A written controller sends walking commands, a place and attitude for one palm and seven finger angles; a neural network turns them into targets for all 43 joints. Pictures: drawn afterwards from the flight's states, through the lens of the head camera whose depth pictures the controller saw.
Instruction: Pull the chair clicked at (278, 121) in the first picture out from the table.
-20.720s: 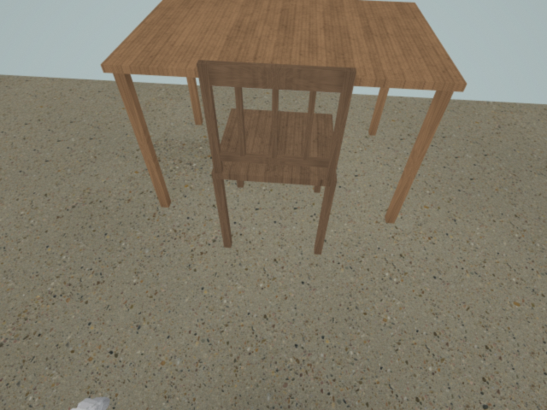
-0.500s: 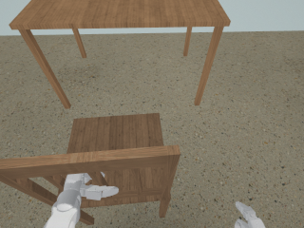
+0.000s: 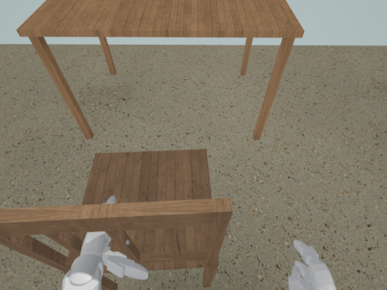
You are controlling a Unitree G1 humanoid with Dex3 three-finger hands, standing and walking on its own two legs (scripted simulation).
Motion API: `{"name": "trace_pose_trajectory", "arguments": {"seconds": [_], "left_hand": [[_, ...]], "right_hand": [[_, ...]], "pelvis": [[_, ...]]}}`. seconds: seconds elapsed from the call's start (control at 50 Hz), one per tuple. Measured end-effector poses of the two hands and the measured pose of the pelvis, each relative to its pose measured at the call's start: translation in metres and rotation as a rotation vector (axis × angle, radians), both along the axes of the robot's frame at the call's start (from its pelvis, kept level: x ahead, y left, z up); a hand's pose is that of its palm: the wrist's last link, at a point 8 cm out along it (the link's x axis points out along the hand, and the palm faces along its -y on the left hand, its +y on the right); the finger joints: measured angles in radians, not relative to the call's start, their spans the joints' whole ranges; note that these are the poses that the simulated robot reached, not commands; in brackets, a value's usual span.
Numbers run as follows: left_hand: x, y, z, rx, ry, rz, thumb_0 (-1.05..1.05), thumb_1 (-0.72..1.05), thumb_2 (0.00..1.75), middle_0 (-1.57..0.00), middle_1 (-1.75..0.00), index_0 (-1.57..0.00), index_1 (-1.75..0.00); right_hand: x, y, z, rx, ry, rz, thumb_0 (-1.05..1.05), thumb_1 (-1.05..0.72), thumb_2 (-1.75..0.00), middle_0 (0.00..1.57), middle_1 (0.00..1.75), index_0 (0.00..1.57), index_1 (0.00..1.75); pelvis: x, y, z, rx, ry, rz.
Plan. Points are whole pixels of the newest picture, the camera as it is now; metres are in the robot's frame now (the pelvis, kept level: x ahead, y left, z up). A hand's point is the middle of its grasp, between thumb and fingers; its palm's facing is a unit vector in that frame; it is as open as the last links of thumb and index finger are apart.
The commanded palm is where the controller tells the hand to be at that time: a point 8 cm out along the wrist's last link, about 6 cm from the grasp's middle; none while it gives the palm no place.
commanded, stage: draw the fingers out of the gap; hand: left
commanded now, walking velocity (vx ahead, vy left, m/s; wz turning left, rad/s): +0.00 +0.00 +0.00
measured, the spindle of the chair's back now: (126, 244) +0.24 +0.16 -0.07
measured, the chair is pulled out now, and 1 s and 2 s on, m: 0.64 0.64 0.66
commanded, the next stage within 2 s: draw the hand back to the body in 0.74 s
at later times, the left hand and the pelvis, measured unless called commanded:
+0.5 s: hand (114, 284) +0.15 +0.16 -0.04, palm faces +0.03 -0.98 -0.18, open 17.4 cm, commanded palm +0.13 +0.20 -0.01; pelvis -0.02 +0.00 -0.01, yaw +1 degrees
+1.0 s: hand out of the picture +0.12 +0.15 +0.01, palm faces +0.11 -0.99 -0.04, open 17.4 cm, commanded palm +0.08 +0.22 +0.02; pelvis -0.02 +0.00 -0.03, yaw +1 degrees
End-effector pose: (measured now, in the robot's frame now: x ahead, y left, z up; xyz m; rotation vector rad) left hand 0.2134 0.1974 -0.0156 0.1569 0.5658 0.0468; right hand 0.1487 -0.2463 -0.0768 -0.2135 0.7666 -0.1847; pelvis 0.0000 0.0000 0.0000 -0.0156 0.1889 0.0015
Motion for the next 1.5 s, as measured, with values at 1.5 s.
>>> {"name": "trace_pose_trajectory", "arguments": {"seconds": [1.5], "left_hand": [[-0.120, 0.046, 0.086, 0.217, -0.146, -0.030, -0.01, -0.37, 0.28, -0.03, -0.03, -0.19, -0.10]], "right_hand": [[-0.001, 0.026, 0.007, 0.051, -0.155, -0.034, 0.01, -0.90, -0.90, 0.20, 0.30, 0.20, 0.30]], "pelvis": [[-0.018, -0.002, -0.004, -0.027, -0.088, 0.006]]}}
